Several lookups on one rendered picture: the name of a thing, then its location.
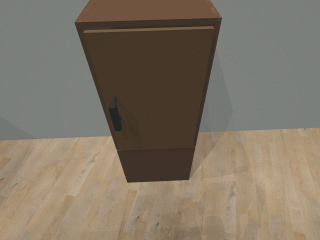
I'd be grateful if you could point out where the handle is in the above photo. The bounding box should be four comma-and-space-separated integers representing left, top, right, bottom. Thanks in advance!
108, 96, 122, 131

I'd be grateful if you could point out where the cupboard door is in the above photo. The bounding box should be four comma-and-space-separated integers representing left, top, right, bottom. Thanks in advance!
83, 26, 214, 150

